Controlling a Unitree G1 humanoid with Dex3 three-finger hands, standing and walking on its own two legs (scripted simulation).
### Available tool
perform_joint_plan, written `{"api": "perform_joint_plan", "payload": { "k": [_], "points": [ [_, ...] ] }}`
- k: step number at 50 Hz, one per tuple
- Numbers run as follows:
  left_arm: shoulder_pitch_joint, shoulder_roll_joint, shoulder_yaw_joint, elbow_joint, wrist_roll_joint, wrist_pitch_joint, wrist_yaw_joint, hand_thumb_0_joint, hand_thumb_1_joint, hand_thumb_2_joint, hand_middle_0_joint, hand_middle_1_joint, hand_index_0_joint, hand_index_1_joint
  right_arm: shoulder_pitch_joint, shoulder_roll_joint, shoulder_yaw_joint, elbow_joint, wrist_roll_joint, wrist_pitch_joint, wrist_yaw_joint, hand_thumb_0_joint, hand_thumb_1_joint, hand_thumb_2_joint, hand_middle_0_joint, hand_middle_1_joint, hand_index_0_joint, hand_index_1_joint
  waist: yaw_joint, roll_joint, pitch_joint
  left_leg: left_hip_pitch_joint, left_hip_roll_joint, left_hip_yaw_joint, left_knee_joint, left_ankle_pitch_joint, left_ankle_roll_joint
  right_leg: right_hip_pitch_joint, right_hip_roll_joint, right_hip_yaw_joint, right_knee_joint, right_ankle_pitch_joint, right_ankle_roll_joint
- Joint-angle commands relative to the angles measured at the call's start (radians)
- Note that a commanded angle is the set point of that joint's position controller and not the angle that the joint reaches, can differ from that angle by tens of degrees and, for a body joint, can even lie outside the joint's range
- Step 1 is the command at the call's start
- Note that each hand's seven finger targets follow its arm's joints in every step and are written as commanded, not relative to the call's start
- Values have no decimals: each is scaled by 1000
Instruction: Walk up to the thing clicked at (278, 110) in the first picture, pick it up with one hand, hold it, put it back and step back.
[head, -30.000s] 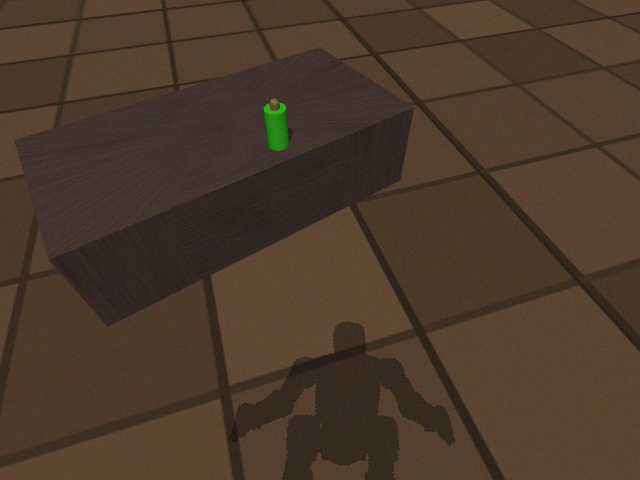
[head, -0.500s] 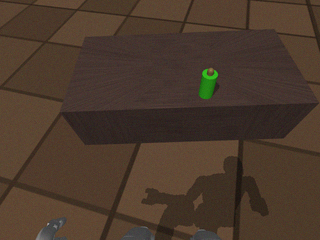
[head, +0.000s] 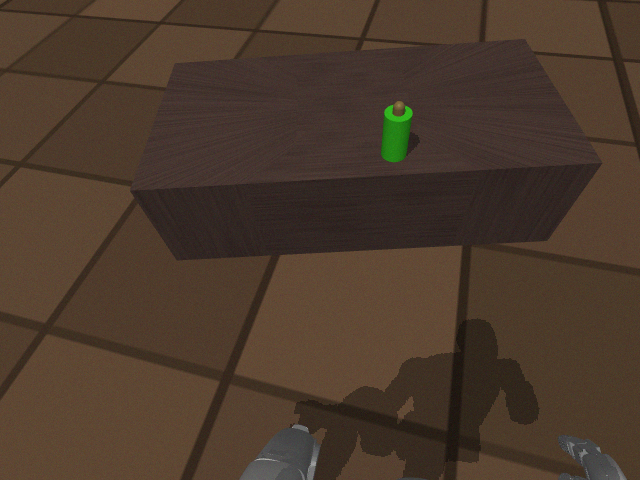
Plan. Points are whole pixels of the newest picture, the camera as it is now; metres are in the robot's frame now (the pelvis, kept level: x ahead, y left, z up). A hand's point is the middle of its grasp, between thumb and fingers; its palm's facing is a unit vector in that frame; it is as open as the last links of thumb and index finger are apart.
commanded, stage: step back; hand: right
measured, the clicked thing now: (396, 129) +1.02 -0.12 -0.28
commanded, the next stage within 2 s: stand in 1.18 s
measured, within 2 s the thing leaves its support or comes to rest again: neither
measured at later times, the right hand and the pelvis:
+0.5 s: hand out of the picture +0.01 -0.24 -0.15, palm faces -0.11 +0.93 -0.36, open 7.3 cm; pelvis -0.10 +0.01 +0.00, yaw +5 degrees
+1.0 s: hand out of the picture +0.03 -0.21 -0.14, palm faces -0.08 +0.94 -0.34, open 7.3 cm; pelvis -0.07 +0.03 +0.01, yaw +5 degrees
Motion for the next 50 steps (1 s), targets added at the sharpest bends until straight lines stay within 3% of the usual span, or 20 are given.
{"api": "perform_joint_plan", "payload": {
  "k": [1, 6, 9, 11, 12, 13, 14, 17, 23, 24, 25, 26, 32, 34, 36, 39, 41, 42, 44, 50],
  "points": [
    [-94, 278, 82, -133, 7, -46, 34, 0, 900, 900, -200, -300, -200, -300, 55, -172, -38, -47, -1, -28, -10, 0, -900, -900, 200, 300, 200, 300, -20, -131, -121, 51, -6, -9, 157, -9, -19, -9, -246, 153, -170, 552, -172],
    [32, 295, 90, -94, 3, -46, 38, 0, 900, 900, -200, -300, -200, -300, -8, -157, -40, -62, -21, -43, 2, 0, -900, -900, 200, 300, 200, 300, 60, -198, -171, 19, 50, 72, -202, -79, -20, 230, -296, 242, -184, 324, -183],
    [-33, 317, 86, -97, -3, -42, 28, 0, 900, 900, -200, -300, -200, -300, 72, -168, -53, -10, -19, -49, 13, 0, -900, -900, 200, 300, 200, 300, 16, -234, -179, 223, 64, 143, -408, -54, 12, 92, -292, 231, -225, 151, -162],
    [-73, 297, 66, -98, -9, -37, 23, 0, 900, 900, -200, -300, -200, -300, 177, -164, -65, 49, -24, -58, 21, 0, -900, -900, 200, 300, 200, 300, -50, -190, -200, 431, 64, 162, -642, 103, 47, -45, -252, 162, -150, 76, -94],
    [-38, 245, 48, -87, -10, -36, 19, 0, 900, 900, -200, -300, -200, -300, 179, -191, -76, 61, -32, -63, 21, 0, -900, -900, 200, 300, 200, 300, -50, -30, -199, 513, 142, -4, -719, 6, 78, -174, -177, 91, -35, -42, -43],
    [-69, 194, 30, -98, -25, -41, 18, 0, 900, 900, -200, -300, -200, -300, 111, -271, -81, 31, -42, -68, 26, 0, -900, -900, 200, 300, 200, 300, -57, 198, -154, 448, 377, -350, -844, -231, 181, -332, -30, -53, 118, -183, 15],
    [-144, 266, 61, -81, -15, -45, 24, 0, 900, 900, -200, -300, -200, -300, 62, -299, -82, 20, -32, -71, 31, 0, -900, -900, 200, 300, 200, 300, -83, 139, -83, 203, 465, -422, -885, -347, 280, -224, -57, 14, 248, -244, 27],
    [-68, 228, 50, -22, -30, -52, -5, 0, 900, 900, -200, -300, -200, -300, -43, -196, -46, 19, -39, -95, 20, 0, -900, -900, 200, 300, 200, 300, -6, 59, -55, 218, 298, -125, -783, -23, 175, -142, -37, 34, 231, -67, 12],
    [7, 216, 57, 50, -11, -88, 1, 0, 900, 900, -200, -300, -200, -300, -6, -158, -38, 36, -26, -72, 33, 0, -900, -900, 200, 300, 200, 300, 6, 64, -84, 135, 231, 3, -600, -3, 102, 216, 1, -22, -281, 42, 4],
    [20, 265, 67, 54, -1, -99, 10, 0, 900, 900, -200, -300, -200, -300, -14, -114, -27, 26, -19, -74, 35, 0, -900, -900, 200, 300, 200, 300, 17, -60, -94, 19, 154, 46, -482, -16, 50, 258, -121, 213, -323, -39, -44],
    [23, 334, 77, 60, -1, -105, 8, 0, 900, 900, -200, -300, -200, -300, -8, -118, -30, 37, -20, -71, 30, 0, -900, -900, 200, 300, 200, 300, 22, -156, -76, 50, 74, 89, -336, -99, 28, 111, -286, 439, -429, -339, -131],
    [-44, 349, 79, 36, 2, -107, 6, 0, 900, 900, -200, -300, -200, -300, 20, -152, -45, 56, -25, -70, 28, 0, -900, -900, 200, 300, 200, 300, -3, -138, -33, 120, 105, 68, -249, -83, 13, -31, -370, 510, -460, -433, -197],
    [-121, 253, 39, 22, -8, -94, -1, 0, 900, 900, -200, -300, -200, -300, 128, -137, -55, 122, -28, -101, 37, 0, -900, -900, 200, 300, 200, 300, -70, -120, -125, 422, 100, 108, -596, 118, 35, -141, -189, 146, -259, -78, -75],
    [-91, 155, 8, 23, -27, -84, -7, 0, 900, 900, -200, -300, -200, -300, 75, -199, -62, 104, -41, -114, 26, 0, -900, -900, 200, 300, 200, 300, -50, 113, -124, 440, 337, -274, -835, -51, 116, -242, -28, -12, 2, -32, 6],
    [-95, 240, 33, 48, -23, -82, 1, 0, 900, 900, -200, -300, -200, -300, 14, -231, -63, 88, -34, -117, 27, 0, -900, -900, 200, 300, 200, 300, -34, 47, -64, 282, 407, -288, -811, 6, 210, -134, -49, 14, 104, -154, 13],
    [-63, 195, 23, 76, -34, -97, 2, 0, 900, 900, -200, -300, -200, -300, -26, -186, -42, 97, -27, -119, 22, 0, -900, -900, 200, 300, 200, 300, -3, 118, -98, 319, 304, -68, -687, 432, 129, -9, -42, -24, -112, 5, 5],
    [-30, 209, 31, 99, -29, -109, 10, 0, 900, 900, -200, -300, -200, -300, -37, -163, -33, 105, -8, -106, 22, 0, -900, -900, 200, 300, 200, 300, 10, 99, -172, 310, 237, 36, -564, 624, 68, 174, -56, 3, -257, 306, 0],
    [-17, 243, 36, 102, -29, -111, 16, 0, 900, 900, -200, -300, -200, -300, -18, -144, -29, 101, -2, -104, 20, 0, -900, -900, 200, 300, 200, 300, 3, 42, -224, 279, 191, 69, -526, 578, 37, 235, -108, 82, -207, 438, -30],
    [-78, 287, 39, 93, -30, -106, 11, 0, 900, 900, -200, -300, -200, -300, 17, -128, -30, 118, -6, -99, 18, 0, -900, -900, 200, 300, 200, 300, -26, -44, -207, 285, 156, 81, -540, 303, 25, 168, -207, 187, -207, 331, -90],
    [-144, 223, 11, 100, -31, -99, 10, 0, 900, 900, -200, -300, -200, -300, -30, -161, -33, 158, -10, -110, 22, 0, -900, -900, 200, 300, 200, 300, -19, -27, -183, 356, 224, 31, -656, 467, 70, 133, -109, 41, -177, 368, -23]
  ]
}}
